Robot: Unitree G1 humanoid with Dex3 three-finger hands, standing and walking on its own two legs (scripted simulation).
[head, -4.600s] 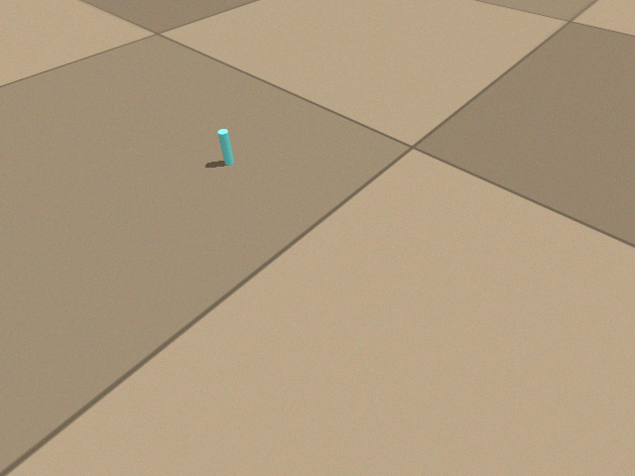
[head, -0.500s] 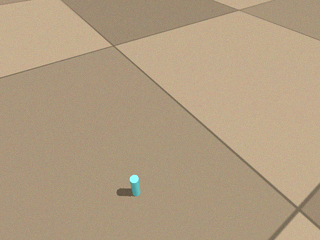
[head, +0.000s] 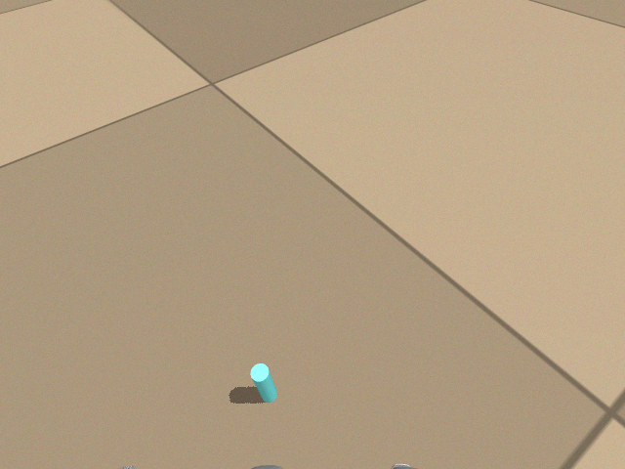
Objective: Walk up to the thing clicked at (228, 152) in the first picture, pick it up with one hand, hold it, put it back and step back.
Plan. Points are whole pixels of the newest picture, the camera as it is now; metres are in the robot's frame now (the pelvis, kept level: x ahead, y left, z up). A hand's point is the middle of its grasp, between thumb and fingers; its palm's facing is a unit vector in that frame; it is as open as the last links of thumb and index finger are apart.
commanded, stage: walk up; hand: left
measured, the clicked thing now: (264, 384) +0.46 +0.21 -0.66
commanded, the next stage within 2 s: stand in 1.56 s
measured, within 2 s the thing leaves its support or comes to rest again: neither
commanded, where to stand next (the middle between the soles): +0.10 +0.01 m, yaw +0 degrees
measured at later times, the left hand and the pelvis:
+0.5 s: hand out of the picture +0.09 +0.27 -0.14, palm faces +0.00 -0.94 -0.33, open 7.4 cm; pelvis +0.05 +0.02 +0.02, yaw +1 degrees
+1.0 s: hand out of the picture +0.16 +0.27 -0.12, palm faces -0.02 -0.94 -0.34, open 7.4 cm; pelvis +0.07 +0.01 +0.03, yaw +0 degrees
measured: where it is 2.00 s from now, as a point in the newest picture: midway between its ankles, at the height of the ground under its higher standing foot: outside the picture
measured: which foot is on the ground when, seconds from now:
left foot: up 0.00-0.12, down 0.14-1.00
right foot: down 0.00-1.00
